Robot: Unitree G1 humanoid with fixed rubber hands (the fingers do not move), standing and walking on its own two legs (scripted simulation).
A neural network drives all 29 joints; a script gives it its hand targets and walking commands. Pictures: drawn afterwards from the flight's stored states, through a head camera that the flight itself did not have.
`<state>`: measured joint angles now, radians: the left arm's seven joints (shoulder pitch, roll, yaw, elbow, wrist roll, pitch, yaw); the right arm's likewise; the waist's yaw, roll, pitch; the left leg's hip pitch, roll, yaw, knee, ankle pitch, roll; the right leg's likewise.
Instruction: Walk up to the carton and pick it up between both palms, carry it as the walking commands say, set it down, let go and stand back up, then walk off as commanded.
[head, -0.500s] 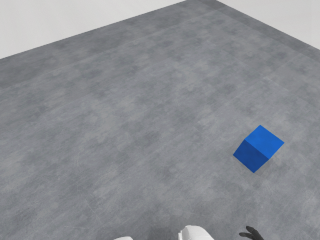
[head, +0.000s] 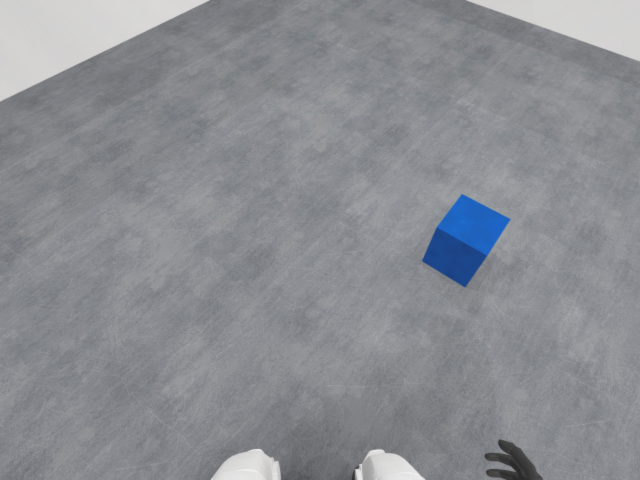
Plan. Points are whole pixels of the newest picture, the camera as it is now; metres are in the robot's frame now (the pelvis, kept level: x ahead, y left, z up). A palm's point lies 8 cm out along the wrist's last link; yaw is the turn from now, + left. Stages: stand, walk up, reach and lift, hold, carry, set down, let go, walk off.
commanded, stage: walk up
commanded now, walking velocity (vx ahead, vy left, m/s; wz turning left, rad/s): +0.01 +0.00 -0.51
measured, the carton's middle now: (463, 241) +0.86 -0.48 -0.65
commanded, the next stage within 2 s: none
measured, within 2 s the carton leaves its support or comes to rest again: neither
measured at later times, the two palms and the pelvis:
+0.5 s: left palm (169, 441) +0.17 +0.21 -0.11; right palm out of the picture +0.02 -0.25 -0.13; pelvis +0.03 +0.00 +0.01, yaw -13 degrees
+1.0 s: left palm (180, 407) +0.21 +0.21 -0.11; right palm (545, 329) +0.34 -0.33 -0.11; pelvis +0.23 -0.06 +0.00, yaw -28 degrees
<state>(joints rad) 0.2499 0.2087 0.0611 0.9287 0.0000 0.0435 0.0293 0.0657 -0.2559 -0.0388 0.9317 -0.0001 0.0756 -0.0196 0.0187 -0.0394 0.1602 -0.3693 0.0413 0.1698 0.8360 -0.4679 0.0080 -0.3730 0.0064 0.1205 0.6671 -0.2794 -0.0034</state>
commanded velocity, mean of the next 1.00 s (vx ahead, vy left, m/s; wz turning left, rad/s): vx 0.38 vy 0.03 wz -0.46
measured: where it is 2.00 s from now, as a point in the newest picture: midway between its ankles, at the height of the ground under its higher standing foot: (381, 379)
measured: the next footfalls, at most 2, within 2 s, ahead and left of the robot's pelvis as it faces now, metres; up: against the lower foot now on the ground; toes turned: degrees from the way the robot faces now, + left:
left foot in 0.06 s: +0.06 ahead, +0.13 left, +0.00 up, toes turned +9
right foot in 0.58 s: +0.09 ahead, -0.16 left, +0.00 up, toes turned -19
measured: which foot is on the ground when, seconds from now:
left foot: up 0.00-0.04, down 0.06-0.56, up 0.58-0.98, down 1.00-1.00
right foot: down 0.00-0.06, up 0.08-0.56, down 0.58-1.00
